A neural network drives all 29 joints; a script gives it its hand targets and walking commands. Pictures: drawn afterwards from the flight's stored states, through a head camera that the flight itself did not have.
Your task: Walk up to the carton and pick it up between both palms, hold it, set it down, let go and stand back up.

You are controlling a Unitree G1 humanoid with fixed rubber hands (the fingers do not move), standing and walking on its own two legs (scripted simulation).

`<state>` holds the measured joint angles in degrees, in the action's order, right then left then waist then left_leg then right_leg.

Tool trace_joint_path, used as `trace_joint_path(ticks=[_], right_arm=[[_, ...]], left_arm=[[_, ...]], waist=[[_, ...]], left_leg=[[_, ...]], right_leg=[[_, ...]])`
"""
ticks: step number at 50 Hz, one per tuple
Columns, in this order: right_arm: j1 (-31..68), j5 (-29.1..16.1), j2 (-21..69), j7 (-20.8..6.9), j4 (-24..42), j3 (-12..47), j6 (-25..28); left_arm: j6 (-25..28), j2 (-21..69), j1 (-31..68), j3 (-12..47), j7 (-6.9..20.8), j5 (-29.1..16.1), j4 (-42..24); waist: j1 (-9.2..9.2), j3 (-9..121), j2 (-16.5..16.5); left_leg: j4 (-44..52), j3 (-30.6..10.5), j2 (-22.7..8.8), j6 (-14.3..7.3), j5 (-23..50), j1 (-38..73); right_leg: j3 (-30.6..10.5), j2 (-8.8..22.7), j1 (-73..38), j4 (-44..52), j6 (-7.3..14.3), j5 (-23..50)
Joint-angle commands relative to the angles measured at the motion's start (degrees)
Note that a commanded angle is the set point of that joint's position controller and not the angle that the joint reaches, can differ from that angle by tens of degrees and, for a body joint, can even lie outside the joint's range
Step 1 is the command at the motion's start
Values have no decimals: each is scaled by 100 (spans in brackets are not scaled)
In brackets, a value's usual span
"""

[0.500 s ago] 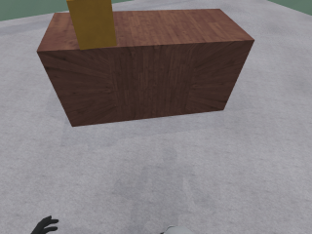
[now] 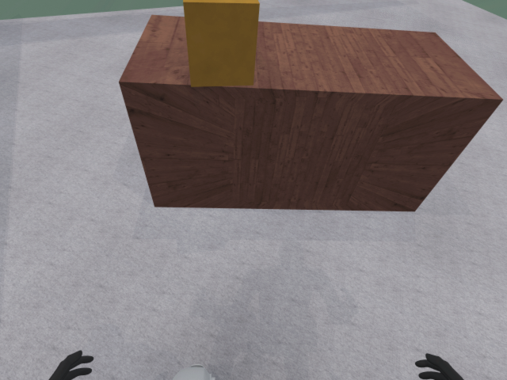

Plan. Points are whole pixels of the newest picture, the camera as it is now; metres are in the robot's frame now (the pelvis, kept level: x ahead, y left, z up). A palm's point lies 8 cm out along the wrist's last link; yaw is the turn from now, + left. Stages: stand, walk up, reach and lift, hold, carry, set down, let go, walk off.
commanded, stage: walk up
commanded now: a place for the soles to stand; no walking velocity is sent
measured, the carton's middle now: (219, 34) +1.09 +0.12 +0.05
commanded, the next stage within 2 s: none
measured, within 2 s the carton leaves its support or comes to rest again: neither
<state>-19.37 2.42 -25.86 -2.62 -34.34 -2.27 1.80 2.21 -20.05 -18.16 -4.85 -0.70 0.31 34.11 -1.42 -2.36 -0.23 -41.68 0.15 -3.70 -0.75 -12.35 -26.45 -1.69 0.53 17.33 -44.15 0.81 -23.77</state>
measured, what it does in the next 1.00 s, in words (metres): walks ahead: right foot, then left foot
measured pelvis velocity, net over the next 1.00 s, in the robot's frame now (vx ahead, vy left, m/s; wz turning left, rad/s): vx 0.29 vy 0.06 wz -0.01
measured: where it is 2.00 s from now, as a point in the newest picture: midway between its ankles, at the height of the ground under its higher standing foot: (225, 306)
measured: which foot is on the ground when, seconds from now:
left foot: down 0.00-0.46, up 0.48-0.80, down 0.82-1.00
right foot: up 0.00-0.42, down 0.44-0.86, up 0.88-1.00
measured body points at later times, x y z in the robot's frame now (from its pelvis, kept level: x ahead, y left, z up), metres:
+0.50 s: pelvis +0.15 -0.02 +0.00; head +0.16 -0.02 +0.45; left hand +0.30 +0.28 -0.07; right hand +0.16 -0.33 -0.09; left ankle +0.09 +0.11 -0.69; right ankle +0.22 -0.13 -0.71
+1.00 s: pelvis +0.29 +0.06 +0.01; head +0.30 +0.08 +0.46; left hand +0.41 +0.36 -0.08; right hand +0.38 -0.26 -0.05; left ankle +0.34 +0.16 -0.71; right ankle +0.25 -0.11 -0.64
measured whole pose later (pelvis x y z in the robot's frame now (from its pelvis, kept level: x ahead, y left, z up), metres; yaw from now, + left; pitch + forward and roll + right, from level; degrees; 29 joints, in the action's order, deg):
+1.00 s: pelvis +0.29 +0.06 +0.01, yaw -1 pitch -3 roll -3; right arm -20.2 1.8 -24.2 -2.5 -34.3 -2.3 1.0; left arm 1.6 -21.7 -18.8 -4.2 -0.8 0.3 34.0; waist 1.0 -3.3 -0.2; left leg -37.7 0.3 -2.7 -1.0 -15.8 -19.6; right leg -1.2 1.0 22.8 -62.5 1.0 -27.6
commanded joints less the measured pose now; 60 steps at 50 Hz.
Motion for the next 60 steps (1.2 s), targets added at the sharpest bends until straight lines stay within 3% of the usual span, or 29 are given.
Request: trace_joint_path(ticks=[1,2,3,5,8,14,16,18,20,21,22,23,24,25,28,31,36,38,40,41,42,43,44,45,46,48,54,57,60], right_arm=[[-812,3,-1395,213,628,-675,119],[-667,-44,-1371,243,604,-671,127],[-569,-41,-1289,247,591,-651,133],[-682,-105,-1230,220,540,-601,180],[-992,-117,-1089,210,526,-594,202],[-1322,-86,-1054,207,542,-561,150],[-1290,-120,-1062,193,459,-553,115],[-1075,-135,-1095,167,463,-541,62],[-956,-172,-941,161,433,-464,2],[-939,-192,-677,159,512,-404,12],[-907,-216,-443,150,641,-294,53],[-855,-214,-406,118,796,-269,29],[-508,-146,-985,170,903,-486,-92],[-277,-90,-1177,176,935,-563,-147],[-618,-78,-988,104,725,-608,-116],[-451,-37,-816,25,726,-567,-132],[294,-34,-818,-70,850,-518,-141],[197,-68,-854,-105,738,-526,-107],[-417,-85,-810,-46,472,-563,8],[-893,-63,-1024,42,208,-667,54],[-970,-17,-1278,124,172,-756,73],[-738,48,-1731,141,399,-782,42],[-779,-5,-1565,137,505,-754,-12],[-570,-84,-1517,170,498,-758,-9],[-408,-78,-1484,203,565,-722,7],[-244,-117,-1259,193,506,-621,54],[-885,-116,-1268,131,457,-580,55],[-880,-97,-1194,119,498,-547,19],[-608,-167,-1041,87,494,-494,-76]], left_arm=[[15,-1462,297,-344,34,61,-934],[13,-1495,21,-332,84,46,-802],[29,-1389,-154,-321,118,57,-641],[49,-1354,-286,-324,135,96,-539],[-41,-1275,-43,-303,151,98,-528],[-6,-1060,568,-202,174,91,-795],[41,-1015,725,-142,154,77,-842],[84,-963,557,-109,134,63,-778],[115,-1087,-74,-158,42,127,-503],[114,-1338,-592,-273,-8,174,-331],[97,-1701,-1042,-435,-65,196,-298],[81,-1979,-1273,-503,-145,216,-407],[48,-2111,-1169,-534,-201,223,-482],[68,-2048,-1010,-481,-198,153,-515],[147,-1912,-716,-398,-188,89,-556],[236,-1860,-777,-381,-164,144,-473],[204,-2009,-580,-437,-136,165,-525],[192,-2062,-302,-449,-106,173,-613],[172,-1845,-45,-375,-82,155,-581],[161,-1515,-288,-257,-64,170,-494],[160,-1134,-585,-119,-2,105,-456],[109,-1003,-469,-95,-1,-45,-666],[-26,-1557,115,-294,-98,13,-875],[-46,-1604,159,-306,-48,4,-860],[-48,-1508,-115,-288,7,8,-719],[28,-1463,-419,-286,67,51,-516],[-1,-1341,220,-268,97,47,-738],[102,-1156,256,-174,88,23,-758],[188,-1158,-381,-136,-23,44,-452]], waist=[[611,-259,-488],[451,-327,-270],[329,-369,-429],[308,-220,-640],[401,-216,-560],[676,-390,-732],[750,-298,-771],[645,-22,-882],[307,313,-433],[89,677,-150],[-223,1008,698],[-368,941,1237],[-415,191,756],[-347,-505,546],[-17,-688,353],[-27,5,569],[-160,-374,717],[-60,-88,890],[399,448,560],[644,964,-251],[687,1341,-1144],[567,949,-2054],[737,192,-1075],[585,-392,-278],[434,-394,-365],[242,-262,-649],[533,-372,-658],[603,-27,-782],[265,571,-547]], left_leg=[[3121,-4101,-2002,-1337,-3971,2093],[2781,-3237,-1642,-1099,-3433,2075],[2664,-2585,-1260,-879,-2780,1981],[2576,-2011,-1035,-741,-1690,1840],[2556,-1675,-930,-697,-912,2122],[2312,-1320,-1139,-1201,227,2853],[2044,-1134,-1055,-1120,698,2778],[1537,-773,-937,-1036,1039,2558],[682,-421,-741,-684,786,1622],[15,-261,-631,-495,423,830],[-1149,-18,-286,-300,-387,-301],[-2192,153,247,-30,-2342,-1245],[-2510,-390,107,-93,-2607,-1546],[-2725,-468,-82,-76,-2273,-1822],[-2228,-427,-243,-23,-1404,-1555],[-1969,-343,-127,54,-1213,-1265],[-785,-66,-314,69,-771,-993],[-212,7,-217,19,-591,-226],[989,170,-36,-117,290,1588],[1154,-32,99,-252,38,2657],[1445,-836,-398,-409,-829,3196],[2474,-3589,-1667,-904,-2657,2995],[3025,-4239,-2039,-1323,-3708,2205],[2940,-3675,-1779,-1195,-3704,1986],[2712,-2964,-1448,-1086,-3243,1890],[2562,-2186,-1000,-990,-2134,1840],[2506,-1808,-1084,-1207,-1207,2146],[2024,-1453,-1050,-1229,-184,2311],[636,-562,-614,-842,720,1766]], right_leg=[[-419,-101,3036,-2758,115,-921],[-403,32,2867,-2605,114,-456],[-306,157,2590,-2334,98,-114],[-186,107,2100,-2035,33,182],[-109,50,2014,-1620,-63,433],[165,165,2226,-355,-111,354],[280,144,1867,308,-48,642],[405,1,1080,1088,0,967],[378,-160,-593,1892,132,1779],[-44,50,-1687,1715,309,1830],[-1158,787,-2656,1737,636,798],[-3396,2090,-2728,2472,1183,-916],[-4128,2289,-1912,2969,1429,-2360],[-3862,2250,-1500,3018,1555,-2486],[-2279,1525,-1065,2735,1183,-531],[-1899,1499,-1255,2397,1306,1007],[-1566,1457,-639,2347,1268,-332],[-1254,1418,-481,2081,1110,-189],[-637,1127,56,1077,729,902],[-301,848,371,-244,539,1117],[204,489,943,-1361,298,598],[336,-268,2333,-2294,2,-1172],[-313,-129,2659,-2690,83,-1340],[-384,50,2790,-2842,125,-863],[-314,202,2596,-2646,133,-494],[-126,284,2198,-2171,104,-6],[126,233,1890,-789,-32,-8],[248,126,1335,283,-31,237],[523,-203,-522,1878,3,1759]])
